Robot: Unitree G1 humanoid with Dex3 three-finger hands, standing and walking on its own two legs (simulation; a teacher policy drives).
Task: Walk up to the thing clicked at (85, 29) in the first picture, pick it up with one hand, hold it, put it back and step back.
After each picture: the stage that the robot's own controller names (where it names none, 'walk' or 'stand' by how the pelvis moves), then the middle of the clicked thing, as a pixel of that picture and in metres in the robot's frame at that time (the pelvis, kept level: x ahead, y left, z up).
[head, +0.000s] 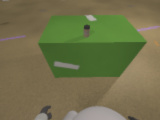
stand; (86, 31) +0.84 +0.07 +0.04
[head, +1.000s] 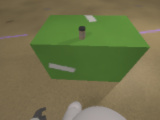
walk; (82, 33) +0.76 +0.14 +0.06
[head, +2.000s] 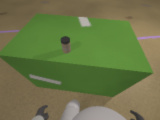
stand; (66, 45) +0.51 +0.22 +0.07
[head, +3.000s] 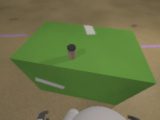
stand; (71, 52) +0.50 +0.17 +0.04
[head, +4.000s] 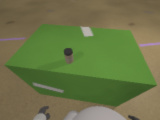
stand; (68, 56) +0.46 +0.18 +0.04
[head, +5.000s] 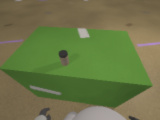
stand; (64, 58) +0.44 +0.22 +0.04
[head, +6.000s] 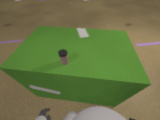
stand; (63, 57) +0.45 +0.23 +0.04
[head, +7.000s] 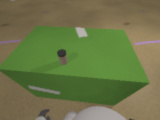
stand; (62, 57) +0.45 +0.23 +0.04
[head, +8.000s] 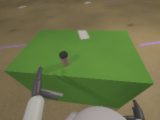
rise first; (64, 59) +0.44 +0.24 +0.04
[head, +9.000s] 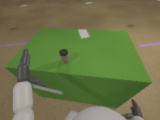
go down; (64, 56) +0.46 +0.24 +0.05
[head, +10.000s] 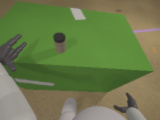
go down; (60, 43) +0.46 +0.22 +0.11
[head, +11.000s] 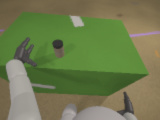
close in; (58, 49) +0.47 +0.22 +0.08
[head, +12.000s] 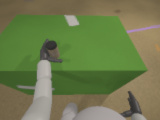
close; (53, 50) +0.45 +0.24 +0.09
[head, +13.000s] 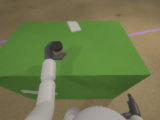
lift; (58, 51) +0.42 +0.21 +0.13
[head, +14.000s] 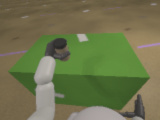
lift; (62, 50) +0.33 +0.17 +0.26
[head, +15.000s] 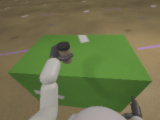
hold; (65, 53) +0.34 +0.17 +0.23
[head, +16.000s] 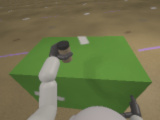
hold; (65, 52) +0.34 +0.17 +0.24
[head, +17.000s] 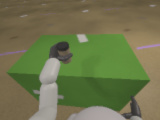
crouch; (64, 53) +0.34 +0.17 +0.23
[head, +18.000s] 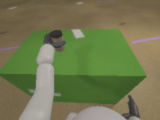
crouch; (58, 41) +0.44 +0.21 +0.23
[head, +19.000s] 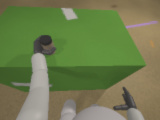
lower; (48, 45) +0.47 +0.25 +0.10
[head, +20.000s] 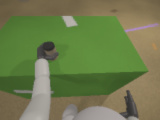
lower; (51, 51) +0.44 +0.25 +0.09
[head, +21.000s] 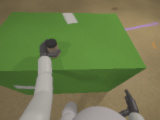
lower; (53, 48) +0.46 +0.23 +0.09
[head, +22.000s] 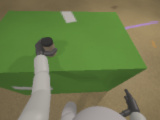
lower; (49, 47) +0.46 +0.25 +0.09
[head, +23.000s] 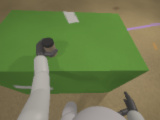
loosen; (50, 48) +0.45 +0.26 +0.09
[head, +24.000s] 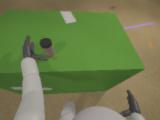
withdraw; (48, 48) +0.46 +0.26 +0.09
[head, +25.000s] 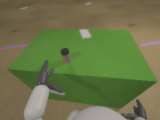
sink last; (66, 56) +0.47 +0.24 +0.05
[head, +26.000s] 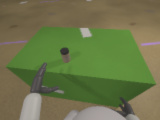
stand; (65, 55) +0.46 +0.24 +0.04
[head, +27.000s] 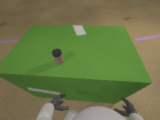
stand; (58, 57) +0.43 +0.26 +0.04
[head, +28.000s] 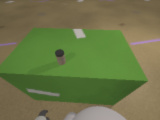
stand; (60, 57) +0.45 +0.25 +0.04
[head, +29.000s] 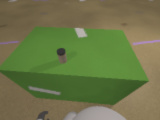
stand; (62, 56) +0.46 +0.24 +0.04
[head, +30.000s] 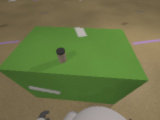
stand; (61, 55) +0.47 +0.24 +0.04
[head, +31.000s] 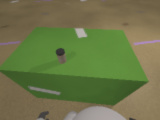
stand; (61, 56) +0.46 +0.25 +0.04
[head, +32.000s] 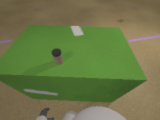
stand; (57, 56) +0.44 +0.26 +0.04
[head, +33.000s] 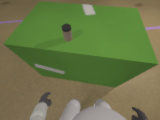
walk; (67, 33) +0.58 +0.22 +0.07
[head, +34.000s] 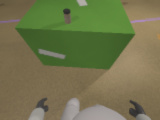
walk; (67, 16) +0.85 +0.28 +0.06
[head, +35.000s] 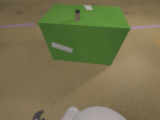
stand; (77, 15) +1.13 +0.21 +0.06
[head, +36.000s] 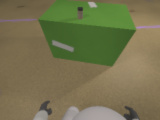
stand; (80, 13) +1.09 +0.17 +0.05
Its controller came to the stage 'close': yes
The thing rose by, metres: 0.21
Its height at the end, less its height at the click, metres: +0.00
